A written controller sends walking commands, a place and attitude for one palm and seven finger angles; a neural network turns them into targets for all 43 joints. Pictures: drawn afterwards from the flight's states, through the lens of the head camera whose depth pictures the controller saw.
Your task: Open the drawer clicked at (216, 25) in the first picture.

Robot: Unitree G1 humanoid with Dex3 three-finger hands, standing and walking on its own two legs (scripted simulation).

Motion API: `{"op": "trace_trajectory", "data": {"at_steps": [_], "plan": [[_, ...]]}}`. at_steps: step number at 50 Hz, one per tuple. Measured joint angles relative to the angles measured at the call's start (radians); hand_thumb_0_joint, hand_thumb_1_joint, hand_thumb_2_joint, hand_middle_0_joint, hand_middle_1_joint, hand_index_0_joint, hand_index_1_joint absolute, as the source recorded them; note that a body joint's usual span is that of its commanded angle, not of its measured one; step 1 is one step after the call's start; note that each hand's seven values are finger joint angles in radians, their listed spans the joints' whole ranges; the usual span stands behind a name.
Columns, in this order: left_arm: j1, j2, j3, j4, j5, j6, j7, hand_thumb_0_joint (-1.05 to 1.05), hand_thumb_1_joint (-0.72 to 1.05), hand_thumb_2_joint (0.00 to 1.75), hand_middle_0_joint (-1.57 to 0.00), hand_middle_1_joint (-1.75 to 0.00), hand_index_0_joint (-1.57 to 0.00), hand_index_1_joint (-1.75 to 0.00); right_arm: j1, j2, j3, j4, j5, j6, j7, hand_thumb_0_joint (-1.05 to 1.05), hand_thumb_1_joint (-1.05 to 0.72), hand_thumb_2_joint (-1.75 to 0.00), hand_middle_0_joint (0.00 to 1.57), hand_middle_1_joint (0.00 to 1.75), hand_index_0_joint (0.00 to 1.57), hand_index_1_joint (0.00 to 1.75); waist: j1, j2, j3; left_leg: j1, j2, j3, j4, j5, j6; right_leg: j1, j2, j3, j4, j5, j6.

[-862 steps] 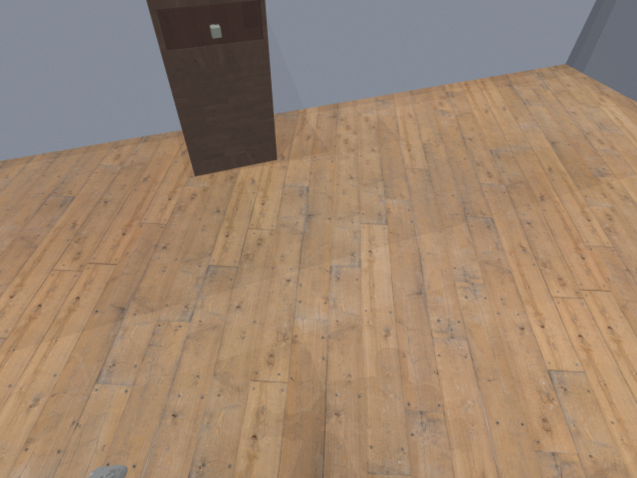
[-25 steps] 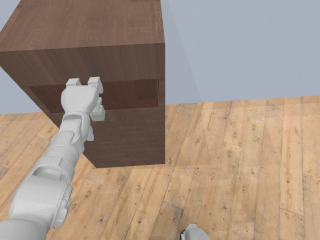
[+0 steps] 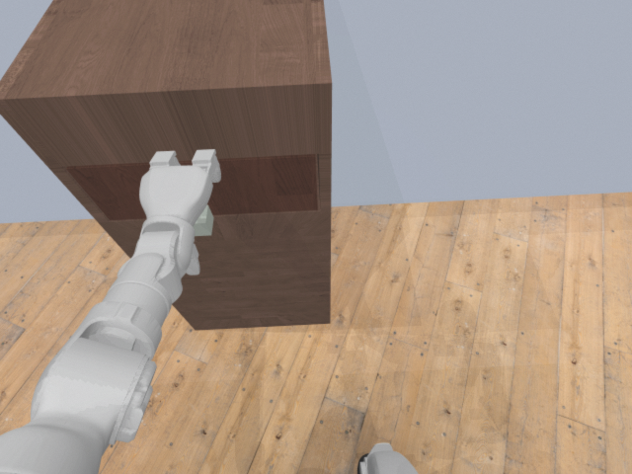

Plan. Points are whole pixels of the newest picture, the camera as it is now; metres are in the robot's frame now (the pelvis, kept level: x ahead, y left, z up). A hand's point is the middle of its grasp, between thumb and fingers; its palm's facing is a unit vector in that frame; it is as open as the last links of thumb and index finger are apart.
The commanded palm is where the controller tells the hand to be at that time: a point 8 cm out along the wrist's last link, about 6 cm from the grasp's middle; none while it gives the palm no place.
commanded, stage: re-aim the fingers above the handle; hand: left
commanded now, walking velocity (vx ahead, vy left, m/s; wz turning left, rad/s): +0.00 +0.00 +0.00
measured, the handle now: (200, 210) +0.52 +0.18 -0.04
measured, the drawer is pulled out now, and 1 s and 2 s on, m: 0.00 0.00 0.00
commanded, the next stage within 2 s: lower the fingers behind the handle in 0.94 s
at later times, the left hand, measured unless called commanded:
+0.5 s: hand (186, 215) +0.47 +0.17 +0.02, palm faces +0.01 -0.01 -1.00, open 13.8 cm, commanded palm +0.44 +0.18 +0.07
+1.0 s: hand (182, 213) +0.47 +0.18 +0.02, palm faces -0.01 +0.02 -1.00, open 13.8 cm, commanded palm +0.45 +0.18 +0.07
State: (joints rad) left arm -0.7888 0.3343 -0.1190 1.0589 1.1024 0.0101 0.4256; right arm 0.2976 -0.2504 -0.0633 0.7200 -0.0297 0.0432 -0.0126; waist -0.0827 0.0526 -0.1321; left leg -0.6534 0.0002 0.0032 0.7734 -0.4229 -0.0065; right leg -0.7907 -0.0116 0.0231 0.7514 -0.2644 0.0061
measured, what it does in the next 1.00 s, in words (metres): stands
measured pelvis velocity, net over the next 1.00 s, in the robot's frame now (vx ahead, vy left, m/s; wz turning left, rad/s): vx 0.01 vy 0.00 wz -0.01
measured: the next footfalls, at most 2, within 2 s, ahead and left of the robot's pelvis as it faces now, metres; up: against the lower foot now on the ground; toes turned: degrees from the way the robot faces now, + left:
none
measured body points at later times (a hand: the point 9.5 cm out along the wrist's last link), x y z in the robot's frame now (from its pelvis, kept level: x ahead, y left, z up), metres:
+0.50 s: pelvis +0.00 +0.00 +0.00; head +0.09 -0.02 +0.44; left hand +0.46 +0.17 +0.07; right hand +0.06 -0.27 -0.14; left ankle -0.04 +0.13 -0.70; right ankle +0.05 -0.12 -0.70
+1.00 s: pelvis +0.01 +0.00 +0.00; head +0.09 -0.02 +0.44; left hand +0.47 +0.18 +0.07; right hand +0.05 -0.26 -0.14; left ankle -0.04 +0.13 -0.70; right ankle +0.05 -0.12 -0.70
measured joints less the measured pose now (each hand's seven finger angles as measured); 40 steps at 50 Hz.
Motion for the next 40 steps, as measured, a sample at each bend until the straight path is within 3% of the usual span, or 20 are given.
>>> {"op": "trace_trajectory", "data": {"at_steps": [8, 13, 18, 22, 28, 33, 40], "plan": [[0.007, -0.003, 0.043, 0.001, 0.014, 0.021, 0.022, 0.0, -0.49, 0.3, -0.32, -1.2, -0.32, -1.2, -0.012, 0.002, 0.014, 0.006, -0.004, 0.019, -0.001, 0.01, -0.91, -0.9, 0.2, 0.3, 0.2, 0.3, -0.011, -0.003, 0.0, 0.012, 0.003, 0.012, -0.007, -0.003, 0.0, 0.003, 0.005, 0.012, 0.001, -0.002, 0.0], [0.025, 0.015, 0.03, -0.008, -0.003, 0.044, -0.007, 0.0, -0.48, 0.3, -0.32, -1.2, -0.32, -1.2, 0.0, -0.001, 0.006, 0.0, 0.006, 0.022, -0.005, 0.01, -0.91, -0.9, 0.2, 0.3, 0.2, 0.3, 0.0, 0.003, 0.003, 0.032, 0.005, 0.015, -0.026, 0.002, 0.0, 0.021, 0.007, 0.014, -0.015, 0.002, 0.0], [0.048, 0.008, 0.009, -0.036, -0.012, 0.001, -0.035, 0.0, -0.48, 0.3, -0.32, -1.2, -0.32, -1.2, 0.011, -0.002, -0.001, 0.003, 0.008, 0.013, -0.013, 0.01, -0.91, -0.9, 0.2, 0.3, 0.2, 0.3, 0.011, 0.0, 0.004, 0.047, 0.004, 0.005, -0.036, 0.006, 0.0, 0.042, 0.004, 0.004, -0.027, 0.002, 0.0], [0.048, 0.002, 0.007, -0.037, 0.006, -0.03, -0.011, 0.0, -0.49, 0.3, -0.32, -1.2, -0.32, -1.2, 0.003, -0.004, 0.0, 0.008, 0.004, 0.005, -0.013, 0.01, -0.91, -0.9, 0.2, 0.3, 0.2, 0.3, 0.008, -0.008, 0.001, 0.038, 0.002, -0.002, -0.023, 0.001, -0.001, 0.036, 0.001, -0.003, -0.017, -0.003, -0.001], [0.017, 0.016, 0.026, -0.009, 0.019, 0.005, 0.023, 0.0, -0.49, 0.3, -0.32, -1.2, -0.32, -1.2, -0.019, -0.006, 0.002, 0.004, -0.003, 0.005, -0.004, 0.01, -0.91, -0.9, 0.2, 0.3, 0.2, 0.3, -0.004, -0.011, 0.001, 0.01, 0.002, 0.0, -0.003, -0.006, 0.0, 0.009, 0.002, -0.001, -0.001, -0.006, 0.0], [-0.002, 0.019, 0.015, 0.012, -0.005, 0.035, -0.01, 0.0, -0.49, 0.3, -0.32, -1.2, -0.32, -1.2, -0.014, -0.003, 0.003, 0.001, 0.004, 0.011, -0.004, 0.01, -0.91, -0.9, 0.2, 0.3, 0.2, 0.3, -0.002, -0.006, 0.003, 0.013, 0.001, 0.002, -0.009, -0.004, 0.003, 0.012, 0.002, 0.002, -0.008, -0.003, 0.003], [0.011, 0.007, 0.011, -0.016, 0.0, -0.015, -0.031, 0.0, -0.49, 0.3, -0.32, -1.2, -0.32, -1.2, 0.012, 0.005, 0.003, -0.001, 0.0, 0.006, -0.007, 0.01, -0.91, -0.9, 0.2, 0.3, 0.2, 0.3, -0.002, -0.006, -0.005, 0.011, 0.001, 0.002, -0.006, -0.009, 0.004, 0.011, 0.002, 0.001, -0.007, -0.007, 0.004]]}}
